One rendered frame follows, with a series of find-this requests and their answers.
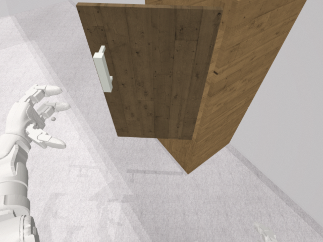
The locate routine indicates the left robot hand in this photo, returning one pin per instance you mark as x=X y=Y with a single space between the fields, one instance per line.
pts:
x=22 y=115

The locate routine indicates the robot left upper arm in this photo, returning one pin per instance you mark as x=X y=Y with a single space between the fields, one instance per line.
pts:
x=19 y=229

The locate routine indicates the cupboard door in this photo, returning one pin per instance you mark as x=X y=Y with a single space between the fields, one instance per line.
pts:
x=159 y=57

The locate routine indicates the left robot forearm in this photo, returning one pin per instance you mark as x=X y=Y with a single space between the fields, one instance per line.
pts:
x=14 y=151

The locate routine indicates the right robot hand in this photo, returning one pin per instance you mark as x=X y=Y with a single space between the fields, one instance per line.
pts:
x=267 y=234

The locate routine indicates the handle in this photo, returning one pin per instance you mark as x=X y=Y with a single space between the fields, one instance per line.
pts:
x=102 y=70

